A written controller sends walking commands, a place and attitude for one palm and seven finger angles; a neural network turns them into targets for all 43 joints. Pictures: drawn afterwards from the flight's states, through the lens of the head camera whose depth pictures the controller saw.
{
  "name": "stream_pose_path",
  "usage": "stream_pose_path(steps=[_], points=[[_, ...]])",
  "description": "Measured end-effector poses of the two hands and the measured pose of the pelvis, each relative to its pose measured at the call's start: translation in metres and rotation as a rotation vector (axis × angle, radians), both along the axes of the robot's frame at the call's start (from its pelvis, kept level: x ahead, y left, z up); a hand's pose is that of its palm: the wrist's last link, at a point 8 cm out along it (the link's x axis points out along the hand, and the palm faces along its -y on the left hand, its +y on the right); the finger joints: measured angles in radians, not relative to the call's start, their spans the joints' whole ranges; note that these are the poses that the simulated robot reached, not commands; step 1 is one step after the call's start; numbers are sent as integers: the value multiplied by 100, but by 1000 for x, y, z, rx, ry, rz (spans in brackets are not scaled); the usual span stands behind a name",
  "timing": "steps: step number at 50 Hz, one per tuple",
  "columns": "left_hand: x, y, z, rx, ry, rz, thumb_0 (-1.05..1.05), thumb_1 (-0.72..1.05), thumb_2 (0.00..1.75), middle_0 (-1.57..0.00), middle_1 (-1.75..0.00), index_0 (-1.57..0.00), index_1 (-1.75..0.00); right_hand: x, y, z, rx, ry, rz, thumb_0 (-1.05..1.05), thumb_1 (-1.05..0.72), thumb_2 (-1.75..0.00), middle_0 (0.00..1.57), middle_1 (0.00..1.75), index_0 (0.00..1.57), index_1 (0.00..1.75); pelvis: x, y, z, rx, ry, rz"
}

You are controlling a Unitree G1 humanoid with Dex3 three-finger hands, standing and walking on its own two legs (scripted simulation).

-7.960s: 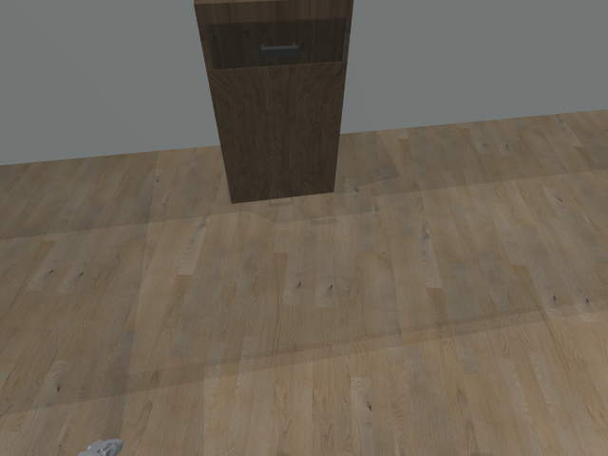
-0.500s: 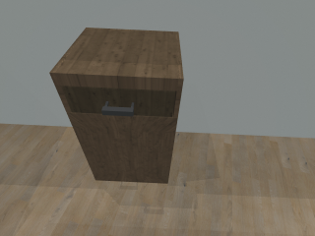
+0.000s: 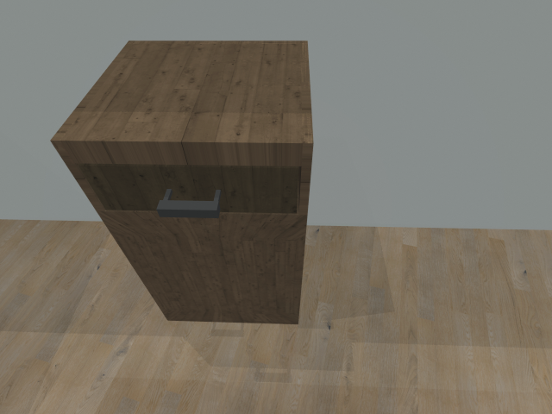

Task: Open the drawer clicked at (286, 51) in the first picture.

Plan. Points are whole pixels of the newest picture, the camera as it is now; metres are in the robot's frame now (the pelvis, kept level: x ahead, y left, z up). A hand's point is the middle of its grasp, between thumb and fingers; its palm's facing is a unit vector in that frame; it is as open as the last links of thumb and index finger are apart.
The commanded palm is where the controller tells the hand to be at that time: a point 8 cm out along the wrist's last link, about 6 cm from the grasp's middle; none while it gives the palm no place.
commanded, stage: come to a stop and stand still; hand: left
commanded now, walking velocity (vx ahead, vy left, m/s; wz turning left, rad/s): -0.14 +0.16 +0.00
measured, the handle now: (191, 201) +0.52 +0.20 -0.04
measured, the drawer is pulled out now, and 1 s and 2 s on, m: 0.00 0.00 0.00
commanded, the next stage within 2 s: look again from close up in 0.70 s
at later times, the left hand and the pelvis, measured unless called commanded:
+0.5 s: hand out of the picture -0.04 +0.18 -0.16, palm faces +0.05 -0.98 -0.17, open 7.3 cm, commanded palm none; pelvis -0.02 +0.02 +0.01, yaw -1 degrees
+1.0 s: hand out of the picture -0.01 +0.20 -0.16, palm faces +0.03 -0.98 -0.19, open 7.3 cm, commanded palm none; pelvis -0.02 +0.03 +0.01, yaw +0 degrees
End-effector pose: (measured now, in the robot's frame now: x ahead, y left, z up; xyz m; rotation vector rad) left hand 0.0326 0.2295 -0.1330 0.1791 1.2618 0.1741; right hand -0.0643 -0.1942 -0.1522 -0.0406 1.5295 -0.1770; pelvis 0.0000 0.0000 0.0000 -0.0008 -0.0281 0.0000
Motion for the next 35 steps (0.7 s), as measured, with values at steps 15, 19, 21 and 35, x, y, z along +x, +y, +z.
stream_pose_path(steps=[15, 19, 21, 35], points=[[-14, 16, -2, -27, -11, 33, 0, 94, 90, -20, -30, -20, -30, 63, -13, 20, -87, -204, 94, 1, -92, -90, 19, 30, 20, 30, -22, 16, 7, 20, -6, -6], [-41, 14, 0, -33, 40, 36, 0, 94, 90, -19, -30, -20, -30, 67, -14, 20, -80, -219, 105, 1, -93, -90, 19, 30, 20, 30, -24, 17, 9, 15, -10, -7], [-55, 10, 1, -41, 74, 40, 0, 93, 90, -19, -30, -20, -30, 67, -15, 21, -77, -221, 107, 1, -93, -90, 19, 30, 20, 30, -24, 17, 10, 11, -7, -8], [-97, -1, -7, -81, 192, 23, 0, 91, 90, -20, -30, -20, -30, 34, 3, 15, -42, -176, 85, 1, -91, -90, 19, 30, 20, 30, -24, 25, 7, -4, -12, -3]])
